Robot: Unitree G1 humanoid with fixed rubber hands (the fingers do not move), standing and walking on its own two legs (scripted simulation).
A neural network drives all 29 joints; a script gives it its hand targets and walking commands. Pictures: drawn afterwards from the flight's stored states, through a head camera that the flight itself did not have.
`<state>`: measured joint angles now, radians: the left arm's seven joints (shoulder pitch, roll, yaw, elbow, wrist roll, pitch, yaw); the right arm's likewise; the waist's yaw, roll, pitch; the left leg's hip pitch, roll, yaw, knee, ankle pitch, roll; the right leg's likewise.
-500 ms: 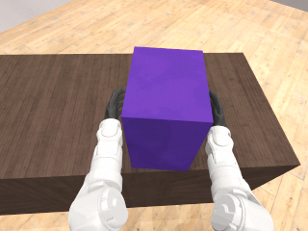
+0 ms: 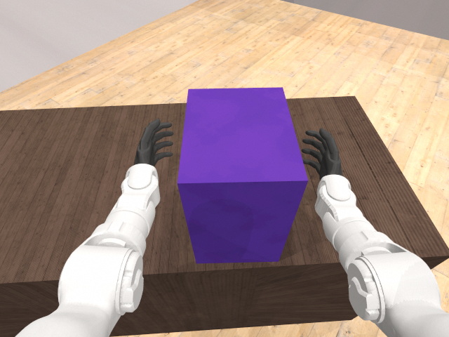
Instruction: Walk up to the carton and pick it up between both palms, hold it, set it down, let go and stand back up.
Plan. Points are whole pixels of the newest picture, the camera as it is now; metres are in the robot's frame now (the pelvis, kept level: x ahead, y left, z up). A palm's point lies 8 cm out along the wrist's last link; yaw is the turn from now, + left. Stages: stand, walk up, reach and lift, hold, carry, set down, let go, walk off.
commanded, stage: set down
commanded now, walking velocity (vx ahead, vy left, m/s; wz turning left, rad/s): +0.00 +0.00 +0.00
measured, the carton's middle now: (236, 181) +0.43 -0.01 +0.03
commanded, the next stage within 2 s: none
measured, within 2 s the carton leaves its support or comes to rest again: neither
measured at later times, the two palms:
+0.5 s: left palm (136, 139) +0.41 +0.15 +0.17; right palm (343, 143) +0.39 -0.18 +0.16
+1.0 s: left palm (130, 139) +0.41 +0.16 +0.17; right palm (347, 136) +0.39 -0.18 +0.17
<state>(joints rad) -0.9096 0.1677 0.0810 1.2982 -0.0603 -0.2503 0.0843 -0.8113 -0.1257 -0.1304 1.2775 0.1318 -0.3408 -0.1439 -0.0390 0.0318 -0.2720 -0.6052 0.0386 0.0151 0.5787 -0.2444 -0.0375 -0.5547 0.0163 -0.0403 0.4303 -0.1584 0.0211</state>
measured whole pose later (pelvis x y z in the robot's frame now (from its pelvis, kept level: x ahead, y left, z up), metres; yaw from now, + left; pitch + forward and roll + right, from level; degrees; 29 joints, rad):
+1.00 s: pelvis -0.04 -0.03 +0.01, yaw +1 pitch +6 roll -1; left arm -1.03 0.34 0.03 1.09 -0.20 0.24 0.03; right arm -1.01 -0.15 0.01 0.99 0.34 0.26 -0.25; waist -0.07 -0.02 -0.10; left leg -0.33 0.04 0.02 0.39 -0.16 -0.02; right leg -0.33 0.03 -0.04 0.33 -0.11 -0.02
